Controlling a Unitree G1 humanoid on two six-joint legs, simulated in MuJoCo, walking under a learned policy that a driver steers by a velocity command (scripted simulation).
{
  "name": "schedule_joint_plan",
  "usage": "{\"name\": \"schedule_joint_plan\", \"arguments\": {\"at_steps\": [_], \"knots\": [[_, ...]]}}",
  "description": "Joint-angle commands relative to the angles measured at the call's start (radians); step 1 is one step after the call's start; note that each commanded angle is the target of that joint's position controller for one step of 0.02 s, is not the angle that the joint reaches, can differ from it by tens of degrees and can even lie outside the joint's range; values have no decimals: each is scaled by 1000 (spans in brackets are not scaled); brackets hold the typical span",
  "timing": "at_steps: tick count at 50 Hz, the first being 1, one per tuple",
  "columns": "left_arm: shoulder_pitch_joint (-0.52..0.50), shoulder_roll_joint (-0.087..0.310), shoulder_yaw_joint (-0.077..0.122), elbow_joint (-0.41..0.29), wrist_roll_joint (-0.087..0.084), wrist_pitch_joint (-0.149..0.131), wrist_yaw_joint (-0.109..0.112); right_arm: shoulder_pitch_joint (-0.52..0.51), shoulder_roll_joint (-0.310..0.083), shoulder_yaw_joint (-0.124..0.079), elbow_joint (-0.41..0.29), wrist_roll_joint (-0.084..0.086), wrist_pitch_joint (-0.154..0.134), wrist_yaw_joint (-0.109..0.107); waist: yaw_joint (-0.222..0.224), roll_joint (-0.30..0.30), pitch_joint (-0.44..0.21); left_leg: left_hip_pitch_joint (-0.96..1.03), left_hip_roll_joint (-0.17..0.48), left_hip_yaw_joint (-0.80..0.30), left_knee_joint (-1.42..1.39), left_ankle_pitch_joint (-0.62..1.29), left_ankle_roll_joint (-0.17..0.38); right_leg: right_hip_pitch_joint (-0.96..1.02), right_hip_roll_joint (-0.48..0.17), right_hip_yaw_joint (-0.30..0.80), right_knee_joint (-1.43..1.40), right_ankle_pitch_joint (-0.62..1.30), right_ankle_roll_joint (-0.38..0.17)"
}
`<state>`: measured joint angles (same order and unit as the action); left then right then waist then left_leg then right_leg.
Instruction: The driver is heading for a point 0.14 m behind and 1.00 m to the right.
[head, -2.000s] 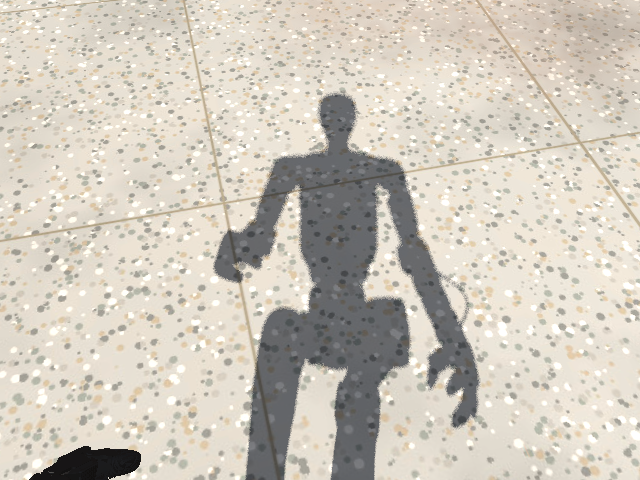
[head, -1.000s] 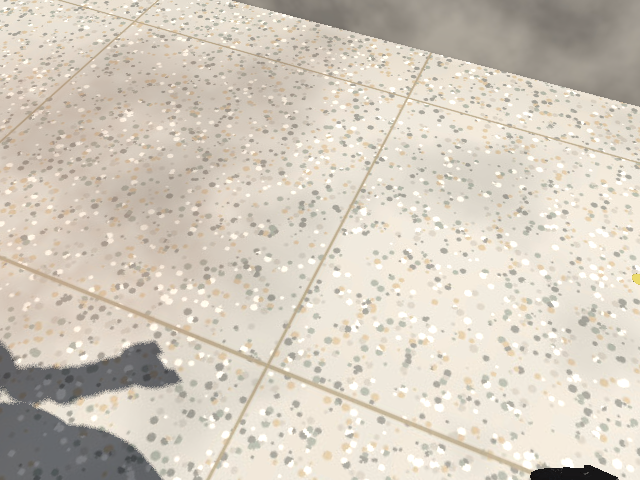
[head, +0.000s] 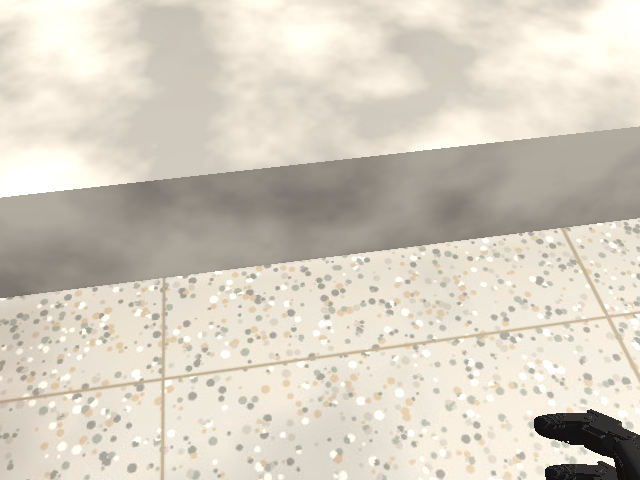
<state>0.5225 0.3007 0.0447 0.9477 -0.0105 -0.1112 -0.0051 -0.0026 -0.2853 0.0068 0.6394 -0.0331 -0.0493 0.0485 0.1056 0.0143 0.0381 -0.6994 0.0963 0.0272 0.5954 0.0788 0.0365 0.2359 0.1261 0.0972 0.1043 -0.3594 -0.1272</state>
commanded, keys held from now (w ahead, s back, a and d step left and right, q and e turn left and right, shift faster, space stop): w+e+shift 0.22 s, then e+shift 0.78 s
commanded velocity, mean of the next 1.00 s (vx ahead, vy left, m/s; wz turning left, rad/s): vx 0.45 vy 0.00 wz -0.88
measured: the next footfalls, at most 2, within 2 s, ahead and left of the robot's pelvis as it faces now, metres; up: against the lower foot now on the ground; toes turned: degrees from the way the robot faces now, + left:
left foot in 0.06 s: +0.28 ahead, +0.14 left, +0.00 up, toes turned +0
right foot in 0.46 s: +0.63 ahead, -0.13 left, +0.00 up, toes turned -22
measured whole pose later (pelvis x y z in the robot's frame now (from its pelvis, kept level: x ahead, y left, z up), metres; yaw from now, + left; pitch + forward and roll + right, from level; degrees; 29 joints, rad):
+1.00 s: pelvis +0.63 -0.07 +0.02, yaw -52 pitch +2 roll +2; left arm 0.33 0.37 0.11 0.75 0.01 0.04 0.01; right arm 0.03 -0.33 -0.04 0.67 -0.01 0.04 -0.05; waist 0.08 0.02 0.07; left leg -0.51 -0.04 -0.18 0.79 -0.30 -0.04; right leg -0.22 0.28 0.46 0.43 -0.14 -0.10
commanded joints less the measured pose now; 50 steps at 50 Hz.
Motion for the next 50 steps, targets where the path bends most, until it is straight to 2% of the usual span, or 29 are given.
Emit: {"name": "schedule_joint_plan", "arguments": {"at_steps": [1,2,3,4,5,6,7,8,10,11,12,14,16,17,20,21,22,23,24,25,26,27,28,30,34,38,40,45,50], "knots": [[-79,227,44,-57,18,-8,12,152,-145,-47,-14,-5,-9,-29,-171,-51,-75,481,-125,30,-10,-123,32,-220,-244,103,245,1172,-60],[-111,251,49,-55,32,3,15,336,-174,-64,38,0,-11,-48,-273,-52,-164,684,-122,25,-26,-196,36,-283,-223,91,490,1129,-43],[-137,203,39,-66,45,2,14,529,-233,-88,80,-12,-10,-73,-359,-47,-255,933,-6,-65,19,-344,45,-461,-174,79,781,928,-34],[10,4,-3,-112,-4,-2,11,571,-337,-118,86,-63,-19,-77,-248,273,-420,1193,351,-572,-90,-656,145,-783,-34,7,1246,100,5],[-50,84,1,-130,-3,-2,16,503,-283,-115,67,-35,-14,-60,-243,266,-470,1146,381,-870,-293,-763,156,-892,-27,35,1358,-40,-12],[-160,117,9,-137,8,8,20,390,-201,-101,63,-29,-18,-56,-217,159,-260,987,337,-683,-312,-778,131,-963,-111,19,1345,58,-14],[-214,114,7,-139,19,18,10,341,-137,-88,72,-24,-22,-51,-202,39,-153,844,304,-530,-318,-634,123,-950,-156,2,1299,113,-11],[-239,92,7,-141,24,31,-2,334,-115,-83,90,-27,-26,-53,-182,12,-89,748,270,-408,-341,-515,108,-930,-184,-5,1267,114,-9],[-250,27,-2,-165,35,69,-26,353,-68,-68,141,-17,-40,-46,-128,33,-16,603,244,-236,-391,-426,82,-900,-220,-13,1247,92,4],[-286,0,-9,-193,35,84,-38,357,-55,-66,162,-2,-49,-39,-112,46,14,582,239,-170,-421,-392,68,-936,-241,-16,1227,94,6],[-330,-13,-11,-213,36,94,-44,343,-38,-62,173,11,-56,-34,-99,35,65,553,219,-66,-436,-210,47,-964,-246,-34,1197,118,12],[-390,-28,-19,-263,42,95,-51,290,-35,-59,175,19,-77,-26,-58,64,109,488,180,109,-426,253,35,-930,-225,-91,1017,212,24],[-420,-25,-25,-281,35,84,-66,195,-78,-71,159,23,-90,-31,-26,84,90,429,115,239,-426,285,8,-759,-187,-157,703,381,25],[-432,-10,-17,-275,40,79,-76,234,-89,-75,169,34,-93,-38,-43,52,70,460,91,269,-398,347,-1,-698,-132,-236,624,468,26],[-284,35,5,-224,48,79,-70,256,-182,-99,151,64,-67,-56,26,60,-55,570,116,260,-140,602,-3,-485,-39,-270,525,479,-6],[-163,67,24,-193,55,77,-57,239,-202,-107,138,68,-49,-57,78,57,-121,563,133,245,54,627,-5,-363,-16,-254,527,451,-30],[-8,102,47,-142,59,74,-37,225,-194,-108,127,67,-36,-56,133,53,-195,523,125,223,298,512,-23,-213,-8,-207,499,469,-56],[-25,146,67,-127,54,71,-9,243,-128,-99,138,55,-22,-53,98,-29,-136,380,25,209,582,-219,-55,-154,-81,-86,430,535,-76],[-103,262,90,-170,41,78,1,359,-42,-82,106,27,-1,-58,-28,-187,-103,172,-98,204,982,-777,-93,-101,-271,177,574,1418,-136],[-117,323,113,-226,38,87,-10,463,-57,-73,37,39,8,-71,-52,-201,-422,34,-124,-9,1117,-720,-110,133,-441,520,438,1423,-346],[-216,283,112,-279,30,104,0,444,-91,-65,52,21,9,-84,-74,-45,-421,33,-73,-79,1052,-610,-96,45,-439,597,321,1039,-336],[-270,212,96,-284,18,111,9,367,-113,-68,52,8,15,-84,-83,44,-297,42,-44,-87,955,-557,-98,-109,-377,536,263,803,-298],[-286,160,78,-264,10,114,13,296,-109,-68,40,-9,24,-84,-105,81,-208,55,-22,-95,867,-551,-100,-225,-314,476,233,709,-259],[-269,123,64,-247,2,105,19,265,-106,-67,22,-20,65,-90,-126,65,-146,132,0,-96,736,-529,-107,-379,-264,380,232,843,-195],[-231,171,83,-241,14,104,16,188,-70,-56,-18,-9,90,-87,-110,50,-186,138,-1,-103,562,-447,-111,-407,-196,344,267,898,-95],[-205,186,92,-245,5,128,24,83,-87,-62,-50,2,106,-91,-74,-21,-150,56,-36,-145,462,-359,-113,-377,-153,423,242,588,-28],[-184,190,94,-242,6,137,26,46,-97,-65,-57,2,105,-93,-58,-48,-123,16,-56,-170,419,-347,-112,-339,-147,475,239,487,-17],[-141,203,99,-232,10,145,25,-3,-122,-71,-57,13,84,-100,-37,-100,-80,4,-104,-203,310,-365,-87,-256,-144,568,269,484,-21],[-161,226,100,-242,22,151,18,-4,-143,-69,-43,31,63,-99,-41,-137,-70,187,-163,-204,113,-393,-63,-289,-116,620,325,596,-28]]}}
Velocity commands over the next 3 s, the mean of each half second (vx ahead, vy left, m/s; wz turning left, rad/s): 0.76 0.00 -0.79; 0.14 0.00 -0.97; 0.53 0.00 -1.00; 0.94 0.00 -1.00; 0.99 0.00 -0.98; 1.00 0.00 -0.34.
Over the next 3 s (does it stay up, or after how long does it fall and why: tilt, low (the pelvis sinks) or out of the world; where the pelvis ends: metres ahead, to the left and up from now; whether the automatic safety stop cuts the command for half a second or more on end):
stays up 0.04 -1.41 -0.02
